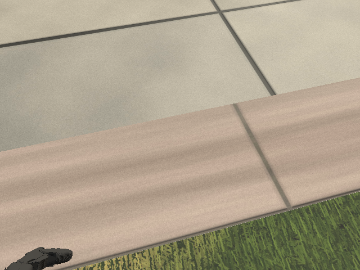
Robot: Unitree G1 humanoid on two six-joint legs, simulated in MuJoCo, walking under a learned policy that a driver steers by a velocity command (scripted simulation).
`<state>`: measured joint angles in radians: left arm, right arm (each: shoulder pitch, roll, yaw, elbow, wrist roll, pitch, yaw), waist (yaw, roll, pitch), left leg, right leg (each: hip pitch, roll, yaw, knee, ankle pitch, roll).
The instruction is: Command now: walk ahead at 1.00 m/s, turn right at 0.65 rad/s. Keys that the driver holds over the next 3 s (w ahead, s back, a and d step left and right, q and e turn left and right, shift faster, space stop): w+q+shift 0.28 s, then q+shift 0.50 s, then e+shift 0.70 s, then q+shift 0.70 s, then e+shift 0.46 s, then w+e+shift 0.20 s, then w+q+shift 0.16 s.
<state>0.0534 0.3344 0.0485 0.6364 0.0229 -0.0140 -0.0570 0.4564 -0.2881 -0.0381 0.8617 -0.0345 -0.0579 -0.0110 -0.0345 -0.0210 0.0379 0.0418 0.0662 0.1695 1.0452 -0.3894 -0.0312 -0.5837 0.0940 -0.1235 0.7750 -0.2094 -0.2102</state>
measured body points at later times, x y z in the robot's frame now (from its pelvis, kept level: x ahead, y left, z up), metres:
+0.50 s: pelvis +0.45 +0.06 +0.02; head +0.49 +0.06 +0.47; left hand +0.50 +0.34 -0.09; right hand +0.60 -0.20 -0.10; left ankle +0.56 +0.10 -0.69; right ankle +0.27 -0.08 -0.53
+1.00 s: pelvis +0.67 +0.05 +0.04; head +0.69 +0.05 +0.49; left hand +0.66 +0.35 -0.05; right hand +0.90 -0.15 -0.07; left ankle +0.56 +0.10 -0.67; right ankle +0.78 +0.01 -0.69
